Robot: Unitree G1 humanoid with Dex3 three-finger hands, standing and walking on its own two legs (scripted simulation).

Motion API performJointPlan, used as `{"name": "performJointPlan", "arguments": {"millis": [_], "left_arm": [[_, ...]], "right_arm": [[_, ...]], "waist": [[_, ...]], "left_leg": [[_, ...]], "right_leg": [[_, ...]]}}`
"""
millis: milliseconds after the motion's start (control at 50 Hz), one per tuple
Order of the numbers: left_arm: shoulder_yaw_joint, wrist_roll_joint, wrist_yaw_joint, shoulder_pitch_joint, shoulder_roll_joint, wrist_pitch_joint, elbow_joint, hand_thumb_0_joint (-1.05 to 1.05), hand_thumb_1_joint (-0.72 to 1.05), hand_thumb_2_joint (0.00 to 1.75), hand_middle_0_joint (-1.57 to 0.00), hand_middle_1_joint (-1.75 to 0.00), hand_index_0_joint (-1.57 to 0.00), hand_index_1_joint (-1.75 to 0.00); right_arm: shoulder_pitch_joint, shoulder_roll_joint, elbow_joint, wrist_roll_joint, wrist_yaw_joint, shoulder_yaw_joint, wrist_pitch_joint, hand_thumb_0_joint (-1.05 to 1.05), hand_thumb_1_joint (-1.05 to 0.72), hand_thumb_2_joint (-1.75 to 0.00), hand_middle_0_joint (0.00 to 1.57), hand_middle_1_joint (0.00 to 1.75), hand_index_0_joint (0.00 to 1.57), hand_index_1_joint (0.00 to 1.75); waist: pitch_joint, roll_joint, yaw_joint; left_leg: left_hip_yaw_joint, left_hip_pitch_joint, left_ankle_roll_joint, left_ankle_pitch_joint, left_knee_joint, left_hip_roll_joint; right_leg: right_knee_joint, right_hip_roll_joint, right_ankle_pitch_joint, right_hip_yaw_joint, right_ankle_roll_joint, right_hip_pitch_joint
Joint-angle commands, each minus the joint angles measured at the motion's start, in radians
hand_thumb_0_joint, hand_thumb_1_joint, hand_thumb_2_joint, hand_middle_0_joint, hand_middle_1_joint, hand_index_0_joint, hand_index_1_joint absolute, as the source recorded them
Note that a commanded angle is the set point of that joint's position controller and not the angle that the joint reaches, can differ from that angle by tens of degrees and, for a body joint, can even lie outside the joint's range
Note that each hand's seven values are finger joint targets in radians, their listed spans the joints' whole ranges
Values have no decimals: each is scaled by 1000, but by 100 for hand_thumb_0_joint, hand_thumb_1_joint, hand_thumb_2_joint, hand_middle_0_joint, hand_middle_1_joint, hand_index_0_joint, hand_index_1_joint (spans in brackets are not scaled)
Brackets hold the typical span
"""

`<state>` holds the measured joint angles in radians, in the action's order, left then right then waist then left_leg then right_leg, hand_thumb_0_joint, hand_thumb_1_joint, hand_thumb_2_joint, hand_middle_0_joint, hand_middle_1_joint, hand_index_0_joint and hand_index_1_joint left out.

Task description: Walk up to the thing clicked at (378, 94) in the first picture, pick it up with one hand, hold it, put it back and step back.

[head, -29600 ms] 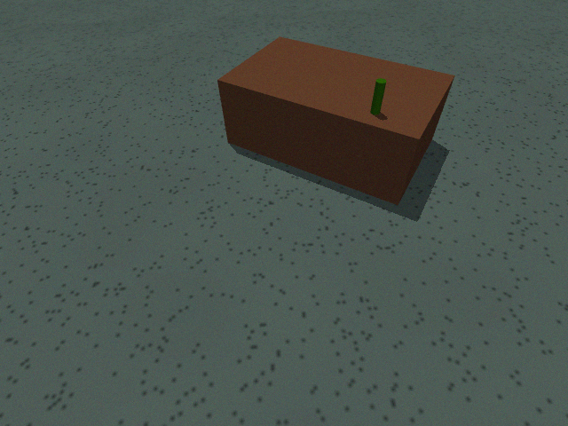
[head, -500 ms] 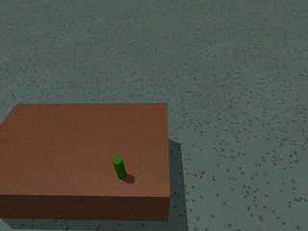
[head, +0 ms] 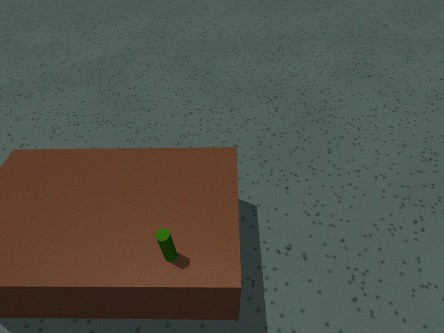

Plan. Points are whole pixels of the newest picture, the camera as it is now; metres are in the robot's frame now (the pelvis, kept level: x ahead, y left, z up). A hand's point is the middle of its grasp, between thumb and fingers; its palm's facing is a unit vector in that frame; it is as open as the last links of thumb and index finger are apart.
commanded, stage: stand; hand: left
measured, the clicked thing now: (167, 246) +0.44 +0.19 -0.32
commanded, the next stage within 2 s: none
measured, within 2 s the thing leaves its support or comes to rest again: neither
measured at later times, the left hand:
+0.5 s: hand out of the picture +0.06 +0.25 -0.16, palm faces -0.03 -0.94 -0.35, open 8.1 cm
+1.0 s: hand out of the picture +0.07 +0.25 -0.16, palm faces -0.04 -0.94 -0.34, open 7.4 cm
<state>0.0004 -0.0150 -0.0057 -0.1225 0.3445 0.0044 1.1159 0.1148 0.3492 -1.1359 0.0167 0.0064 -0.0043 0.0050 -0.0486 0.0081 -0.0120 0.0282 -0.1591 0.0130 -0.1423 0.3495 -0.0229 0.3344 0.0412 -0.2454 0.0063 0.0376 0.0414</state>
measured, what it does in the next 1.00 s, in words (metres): stands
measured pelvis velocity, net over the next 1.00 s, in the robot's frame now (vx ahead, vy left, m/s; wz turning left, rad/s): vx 0.00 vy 0.00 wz -0.01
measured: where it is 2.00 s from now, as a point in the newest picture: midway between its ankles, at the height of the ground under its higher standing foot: outside the picture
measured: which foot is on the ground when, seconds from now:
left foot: down 0.00-1.00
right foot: down 0.00-1.00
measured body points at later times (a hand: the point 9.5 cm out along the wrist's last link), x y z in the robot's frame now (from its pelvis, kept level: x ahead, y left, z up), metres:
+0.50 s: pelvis +0.00 +0.00 +0.00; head +0.00 +0.00 +0.45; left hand +0.07 +0.30 -0.13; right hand +0.07 -0.30 -0.13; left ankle +0.03 +0.13 -0.75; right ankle -0.04 -0.14 -0.75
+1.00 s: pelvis +0.00 +0.00 +0.00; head +0.01 +0.00 +0.45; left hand +0.07 +0.30 -0.13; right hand +0.06 -0.30 -0.13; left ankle +0.03 +0.13 -0.75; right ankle -0.04 -0.14 -0.75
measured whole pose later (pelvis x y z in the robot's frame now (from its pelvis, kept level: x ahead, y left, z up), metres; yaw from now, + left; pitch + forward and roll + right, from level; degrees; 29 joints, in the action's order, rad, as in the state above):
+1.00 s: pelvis +0.00 +0.00 +0.00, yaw +0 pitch -3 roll +0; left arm 0.00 -0.01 0.00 -0.14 0.35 0.00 1.11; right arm 0.12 0.34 -1.14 0.02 0.00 0.00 0.01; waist -0.05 0.00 -0.01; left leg 0.03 -0.15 0.02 -0.14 0.34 -0.03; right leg 0.32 0.04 -0.24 0.01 0.03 0.04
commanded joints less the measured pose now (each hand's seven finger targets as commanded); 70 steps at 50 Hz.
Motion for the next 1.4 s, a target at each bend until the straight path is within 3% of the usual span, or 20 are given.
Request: {"name": "performJointPlan", "arguments": {"millis": [0, 100, 140, 240, 300, 360, 400, 520, 560, 660, 800, 980, 1040, 1100, 1280, 1380], "left_arm": [[40, 2, -17, 31, 212, 16, -53, 0, -27, 35, -20, -30, -20, -30], [43, 0, -16, 38, 216, 13, -52, 0, 13, 75, -20, -30, -20, -30], [42, 2, -15, 33, 215, 13, -50, 0, 29, 90, -20, -30, -20, -30], [42, 1, -13, 30, 212, 16, -54, 0, 69, 90, -20, -30, -20, -30], [44, 0, -12, 29, 210, 12, -51, 0, 90, 90, -20, -30, -20, -30], [43, 0, -11, 27, 211, 13, -54, 0, 90, 90, -20, -30, -20, -30], [43, 0, -11, 24, 218, 17, -58, 0, 90, 90, -20, -30, -20, -30], [45, 1, -10, 24, 216, 16, -57, 0, 90, 90, -20, -30, -20, -30], [44, 0, -9, 23, 217, 17, -60, 0, 90, 90, -20, -30, -20, -30], [44, 2, -8, 17, 217, 15, -59, 0, 90, 90, -20, -30, -20, -30], [45, 2, -9, 13, 221, 18, -61, 0, 90, 90, -20, -30, -20, -30], [45, 3, -6, 5, 217, 16, -64, 0, 90, 90, -20, -30, -20, -30], [46, 3, -8, 11, 220, 19, -69, 0, 90, 90, -20, -30, -20, -30], [45, 5, -8, 11, 217, 17, -69, 0, 90, 90, -20, -30, -20, -30], [46, 4, -10, 13, 219, 18, -71, 0, 90, 90, -20, -30, -20, -30], [45, 3, -7, 14, 215, 16, -72, 0, 90, 90, -20, -30, -20, -30]], "right_arm": [[-47, 206, 56, -5, 10, 41, 15, 0, -90, -90, 20, 30, 20, 30], [-47, 212, 51, -3, 10, 43, 14, 0, -90, -90, 20, 30, 20, 30], [-55, 212, 50, -4, 9, 44, 16, 0, -90, -90, 20, 30, 20, 30], [-59, 211, 53, -5, 9, 45, 18, 0, -90, -90, 20, 30, 20, 30], [-58, 211, 48, -6, 7, 46, 17, 0, -90, -90, 20, 30, 20, 30], [-66, 215, 49, -5, 5, 50, 15, 0, -90, -90, 20, 30, 20, 30], [-65, 209, 51, -4, 3, 51, 17, 0, -90, -90, 20, 30, 20, 30], [-62, 212, 50, -5, 4, 51, 16, 0, -90, -90, 20, 30, 20, 30], [-58, 205, 50, -5, 2, 50, 17, 0, -90, -90, 20, 30, 20, 30], [-49, 212, 46, -4, 2, 53, 16, 0, -90, -90, 20, 30, 20, 30], [-53, 207, 51, -5, 1, 49, 17, 0, -90, -90, 20, 30, 20, 30], [-42, 208, 50, -6, 1, 48, 19, 0, -90, -90, 20, 30, 20, 30], [-47, 208, 55, -7, 3, 48, 21, 0, -90, -90, 20, 30, 20, 30], [-41, 208, 53, -7, 3, 47, 19, 0, -90, -90, 20, 30, 20, 30], [-52, 207, 58, -7, 4, 48, 20, 0, -90, -90, 20, 30, 20, 30], [-52, 215, 56, -6, 4, 51, 21, 0, -90, -90, 20, 30, 20, 30]], "waist": [[90, -10, 5], [59, 0, 2], [61, 2, 6], [75, -4, 7], [35, 1, 3], [24, -10, 5], [55, -18, 4], [40, 2, 3], [53, -10, 3], [23, -5, 1], [35, -18, 4], [47, -3, 4], [80, -14, 4], [71, -9, 4], [71, -8, 5], [50, -1, 5]], "left_leg": [[-83, 105, -20, 209, -14, -107], [-86, 79, -17, 141, -39, -104], [-90, 92, -18, 162, -38, -110], [-85, 111, -21, 183, -31, -114], [-92, 88, -16, 80, -60, -106], [-94, 83, -18, 58, -63, -107], [-90, 107, -22, 117, -47, -111], [-92, 86, -22, 60, -61, -108], [-91, 93, -24, 96, -55, -112], [-92, 69, -19, 29, -68, -105], [-94, 91, -24, 97, -56, -111], [-89, 77, -22, 92, -54, -107], [-84, 113, -25, 202, -28, -116], [-82, 104, -26, 169, -33, -114], [-82, 113, -25, 210, -28, -117], [-81, 97, -23, 157, -41, -114]], "right_leg": [[-53, 97, 253, 51, -37, 64], [-70, 95, 183, 56, -41, 71], [-66, 94, 176, 53, -43, 73], [-66, 94, 195, 54, -44, 75], [-75, 87, 106, 50, -46, 101], [-87, 86, 81, 53, -48, 116], [-82, 93, 133, 60, -49, 102], [-81, 91, 99, 60, -50, 97], [-77, 91, 111, 60, -52, 95], [-83, 88, 62, 62, -52, 110], [-75, 89, 109, 59, -50, 108], [-78, 92, 129, 62, -50, 82], [-59, 95, 227, 58, -48, 69], [-69, 96, 196, 59, -48, 67], [-61, 98, 234, 54, -46, 61], [-79, 96, 179, 59, -48, 73]]}}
